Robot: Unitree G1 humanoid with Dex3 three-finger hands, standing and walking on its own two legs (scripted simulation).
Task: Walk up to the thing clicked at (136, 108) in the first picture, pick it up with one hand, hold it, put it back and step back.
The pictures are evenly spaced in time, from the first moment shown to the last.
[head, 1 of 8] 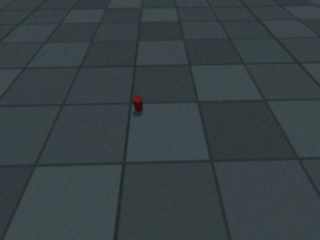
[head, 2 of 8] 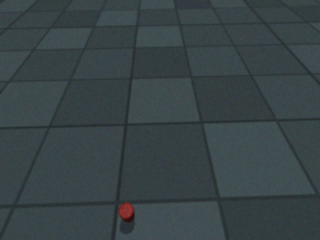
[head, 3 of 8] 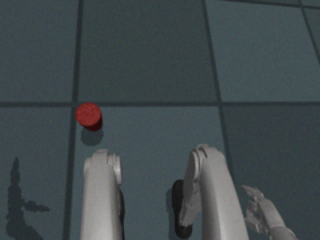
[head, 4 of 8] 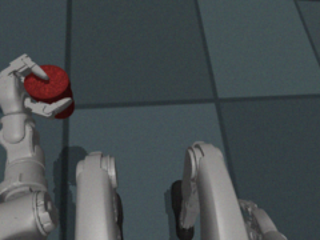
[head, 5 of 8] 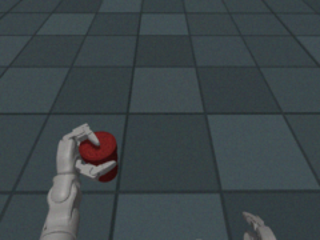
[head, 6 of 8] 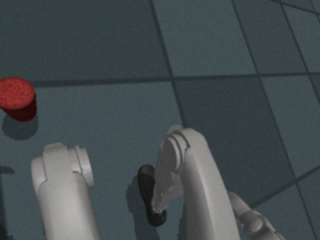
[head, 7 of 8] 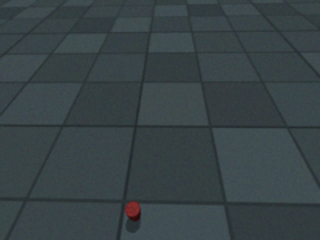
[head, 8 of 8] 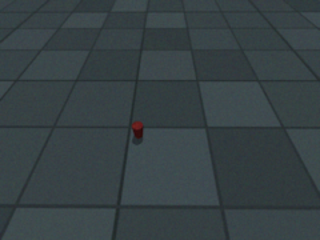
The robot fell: no
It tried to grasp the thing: yes
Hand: left
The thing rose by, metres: 0.69
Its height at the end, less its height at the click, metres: +0.00
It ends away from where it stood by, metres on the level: 0.00
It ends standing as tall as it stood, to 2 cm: yes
